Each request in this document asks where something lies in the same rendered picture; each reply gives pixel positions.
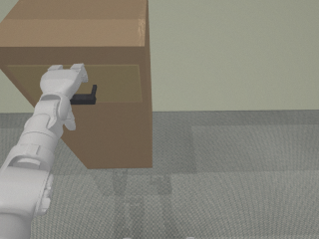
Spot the handle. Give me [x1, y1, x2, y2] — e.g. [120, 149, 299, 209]
[70, 85, 97, 106]

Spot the robot left hand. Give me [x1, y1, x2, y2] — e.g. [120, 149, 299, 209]
[40, 63, 89, 130]

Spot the cabinet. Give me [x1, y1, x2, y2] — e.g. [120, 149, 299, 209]
[0, 0, 153, 169]

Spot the drawer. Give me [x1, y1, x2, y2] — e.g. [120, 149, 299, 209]
[7, 64, 142, 103]

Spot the left robot upper arm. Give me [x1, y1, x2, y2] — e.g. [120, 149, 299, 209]
[0, 166, 54, 239]

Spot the robot left forearm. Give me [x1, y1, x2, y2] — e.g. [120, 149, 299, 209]
[0, 91, 71, 177]

